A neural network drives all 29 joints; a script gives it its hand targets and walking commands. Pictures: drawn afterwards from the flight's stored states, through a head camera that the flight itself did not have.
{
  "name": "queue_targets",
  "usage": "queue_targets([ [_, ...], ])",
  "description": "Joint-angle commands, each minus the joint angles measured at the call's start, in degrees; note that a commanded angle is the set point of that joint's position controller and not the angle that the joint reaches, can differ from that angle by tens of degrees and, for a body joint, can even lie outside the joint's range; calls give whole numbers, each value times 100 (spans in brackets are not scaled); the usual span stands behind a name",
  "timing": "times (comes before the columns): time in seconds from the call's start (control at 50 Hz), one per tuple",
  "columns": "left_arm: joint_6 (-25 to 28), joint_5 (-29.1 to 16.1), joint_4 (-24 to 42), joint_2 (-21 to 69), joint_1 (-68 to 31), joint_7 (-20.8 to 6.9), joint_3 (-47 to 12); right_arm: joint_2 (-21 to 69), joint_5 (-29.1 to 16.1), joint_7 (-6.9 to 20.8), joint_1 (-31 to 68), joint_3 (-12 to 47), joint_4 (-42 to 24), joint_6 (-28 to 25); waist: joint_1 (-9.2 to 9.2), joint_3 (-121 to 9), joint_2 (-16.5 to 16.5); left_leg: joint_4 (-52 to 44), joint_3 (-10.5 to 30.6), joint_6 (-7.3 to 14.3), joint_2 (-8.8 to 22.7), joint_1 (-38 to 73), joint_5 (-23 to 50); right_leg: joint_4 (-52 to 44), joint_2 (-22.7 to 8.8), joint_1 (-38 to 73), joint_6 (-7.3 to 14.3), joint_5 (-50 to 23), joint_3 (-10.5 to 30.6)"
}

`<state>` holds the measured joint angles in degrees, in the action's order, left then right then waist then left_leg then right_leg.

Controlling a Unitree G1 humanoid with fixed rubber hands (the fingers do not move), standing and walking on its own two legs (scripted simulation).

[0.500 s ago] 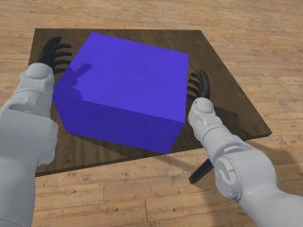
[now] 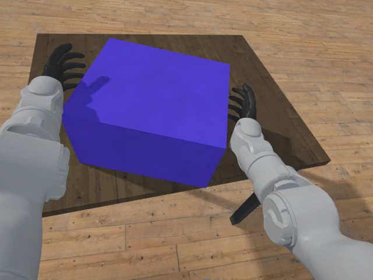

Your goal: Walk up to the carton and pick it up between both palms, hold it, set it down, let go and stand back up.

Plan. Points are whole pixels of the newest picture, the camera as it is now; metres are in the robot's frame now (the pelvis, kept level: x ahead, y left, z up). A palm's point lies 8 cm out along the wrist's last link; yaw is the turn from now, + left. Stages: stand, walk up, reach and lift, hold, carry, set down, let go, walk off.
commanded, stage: reach and lift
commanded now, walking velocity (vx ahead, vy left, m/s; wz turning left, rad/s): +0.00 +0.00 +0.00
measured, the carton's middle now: (157, 111) +0.51 -0.03 +0.04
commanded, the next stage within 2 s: none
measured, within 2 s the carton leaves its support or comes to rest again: leaves its support in 0.56 s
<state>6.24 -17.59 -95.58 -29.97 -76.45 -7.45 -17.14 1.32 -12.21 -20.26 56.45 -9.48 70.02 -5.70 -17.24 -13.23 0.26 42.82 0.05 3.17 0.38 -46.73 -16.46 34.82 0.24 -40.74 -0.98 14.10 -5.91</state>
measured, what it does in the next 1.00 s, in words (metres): stands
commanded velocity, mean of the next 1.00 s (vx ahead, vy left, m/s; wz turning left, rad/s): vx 0.00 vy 0.00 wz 0.00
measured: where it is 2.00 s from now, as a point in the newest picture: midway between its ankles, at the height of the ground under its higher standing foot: outside the picture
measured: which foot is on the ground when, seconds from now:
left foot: down 0.00-1.00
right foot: down 0.00-1.00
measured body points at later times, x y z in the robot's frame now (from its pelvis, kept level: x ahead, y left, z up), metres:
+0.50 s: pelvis +0.01 -0.01 +0.02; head +0.08 +0.04 +0.46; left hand +0.53 +0.16 +0.13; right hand +0.41 -0.23 +0.11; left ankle +0.03 +0.07 -0.71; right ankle +0.01 -0.14 -0.71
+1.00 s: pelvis +0.03 -0.02 +0.04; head +0.03 +0.01 +0.49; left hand +0.47 +0.16 +0.15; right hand +0.38 -0.23 +0.13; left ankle +0.03 +0.07 -0.71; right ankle +0.01 -0.14 -0.71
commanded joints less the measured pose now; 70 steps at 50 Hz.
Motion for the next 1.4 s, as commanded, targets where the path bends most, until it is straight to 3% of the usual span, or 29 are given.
queue_targets([
  [0.0,125,19,809,850,-1939,-97,20,-303,56,22,2319,109,-958,-280,-256,-2698,-1568,-181,636,-698,280,3608,1858,-307,57,-604,151,-1558,-93],
  [0.02,118,49,773,845,-1917,-95,101,-298,103,51,2374,127,-1033,-263,-148,-2670,-1495,-216,632,-660,289,3585,1792,-320,49,-604,157,-1452,-87],
  [0.08,114,46,839,893,-1996,-81,62,-305,204,84,2399,37,-1094,-233,-219,-2709,-1492,-304,665,-656,311,3625,1670,-327,53,-511,132,-1412,-88],
  [0.12,140,42,891,931,-1948,-81,155,-240,226,148,2445,114,-1234,-244,-34,-2680,-1423,-314,645,-651,329,3668,1779,-336,35,-482,136,-1346,-70],
  [0.14,147,71,1077,959,-2023,-71,128,-275,243,145,2406,25,-1234,-300,-112,-2837,-1597,-320,665,-724,359,3863,2006,-378,58,-531,133,-1428,-96],
  [0.18,99,170,1093,987,-1842,-40,285,-310,199,189,2372,158,-1201,-337,90,-2760,-1569,-318,663,-737,397,4028,2341,-449,84,-515,156,-1379,-108],
  [0.2,85,166,1048,1027,-1901,-62,254,-272,260,179,2327,60,-1147,-333,-55,-2747,-1547,-337,658,-737,391,4048,2278,-513,65,-492,157,-1392,-94],
  [0.22,105,163,1200,1091,-1871,-60,313,-178,229,209,2396,167,-1375,-372,139,-2867,-1523,-314,603,-721,355,4044,2420,-531,61,-406,182,-1471,-75],
  [0.24,126,142,1257,1040,-1995,-58,262,-244,297,213,2434,40,-1353,-370,-19,-2931,-1498,-344,638,-748,365,4076,2384,-529,59,-414,156,-1492,-78],
  [0.26,118,180,1307,1089,-1924,-58,334,-192,297,226,2432,98,-1458,-377,108,-2906,-1499,-354,603,-740,360,4117,2388,-567,54,-364,177,-1464,-64],
  [0.28,119,201,1425,1068,-1997,-41,303,-303,349,218,2451,-38,-1474,-393,-7,-3033,-1580,-367,608,-793,374,4218,2460,-575,73,-358,173,-1536,-87],
  [0.3,90,226,1523,1170,-1857,-46,366,-188,325,231,2418,110,-1598,-399,135,-3030,-1510,-359,583,-767,366,4316,2567,-617,70,-263,187,-1595,-70],
  [0.38,61,328,1816,1247,-1838,-44,531,-163,286,341,2405,169,-1732,-382,291,-3011,-1500,-471,567,-791,390,4564,3022,-777,92,-86,189,-1574,-63],
  [0.44,40,483,2018,1227,-1625,-46,803,-13,305,409,2195,311,-2001,-315,455,-3086,-1244,-590,465,-680,312,4604,3099,-883,56,392,174,-1888,30],
  [0.46,40,473,2087,1188,-1779,-63,749,-33,353,380,2228,177,-2055,-325,278,-3176,-1215,-596,475,-679,292,4579,2992,-879,48,426,142,-2003,26],
  [0.52,70,564,2290,1392,-1737,-113,873,230,451,432,2207,232,-2273,-269,433,-3017,-1142,-713,368,-619,252,4534,2744,-994,-4,656,169,-1909,78],
  [0.64,187,1338,2689,1844,-1504,-441,1678,1159,869,763,1719,309,-2777,-99,621,-2849,-749,-1190,134,-378,69,4274,2622,-1118,-174,2202,49,-2776,286],
  [0.76,354,2356,2792,3537,-813,-938,2331,2814,1379,1496,1450,1023,-3374,-187,1196,-2400,-622,-1789,-116,-371,-20,4163,2716,-1294,-220,3958,94,-3567,473],
  [0.84,194,2409,3135,3677,-107,-938,2401,2471,1491,1739,994,1232,-3847,-55,1289,-1489,-242,-2013,-189,-414,52,4726,2845,-1513,-144,4034,28,-3059,441],
  [0.92,-64,2075,3790,3754,-223,-925,1990,2171,1561,1806,1117,1241,-4311,114,1115,-1171,108,-2217,-258,-420,26,4760,2410,-1707,-133,4018,-28,-2523,438],
  [0.98,-134,1945,4323,3701,31,-800,1720,1857,1665,1870,769,1218,-4248,152,1149,-1093,-75,-2186,-287,-562,92,4959,2490,-1705,-95,3743,-9,-2150,397],
  [1.0,-162,1912,4521,3708,-30,-774,1600,1856,1698,1873,713,1113,-4174,176,1048,-1080,-119,-2177,-260,-617,110,5090,2530,-1760,-90,3605,-5,-2007,371],
  [1.02,-202,1878,4654,3752,-225,-740,1584,1884,1650,1911,979,1133,-4178,206,1190,-1021,-197,-2205,-253,-622,98,5082,2455,-1811,-87,3489,31,-1710,355],
  [1.08,-396,1970,4699,3529,-37,-759,1716,1750,1638,1941,673,914,-3859,413,1136,-589,-169,-2395,-240,-555,74,4911,1847,-1911,-154,3430,16,-1276,389],
  [1.1,-466,2051,4802,3600,239,-723,1788,1736,1585,1996,594,1016,-3892,433,1366,-595,-286,-2446,-258,-552,81,4881,1871,-1873,-144,3510,61,-1266,376],
  [1.12,-514,2071,4938,3609,106,-708,1739,1754,1592,1998,587,901,-3799,452,1238,-697,-337,-2458,-242,-559,74,4918,1848,-1892,-128,3442,51,-1246,362],
  [1.14,-549,2134,5069,3634,310,-652,1788,1696,1563,2052,459,955,-3761,437,1408,-733,-475,-2434,-246,-624,103,5062,2135,-1886,-91,3398,82,-1227,337],
  [1.24,-774,2108,5636,3868,593,-505,1606,1737,1366,2168,633,1180,-4130,389,1558,-1163,-485,-2280,-236,-674,83,5486,2835,-1983,-6,3369,107,-1491,316],
  [1.38,-1057,2026,6369,4012,1283,-455,1255,1666,1314,2151,252,1575,-4527,483,1433,-1100,-138,-2210,-238,-663,10,5559,3203,-2009,61,3685,-11,-2142,369],
])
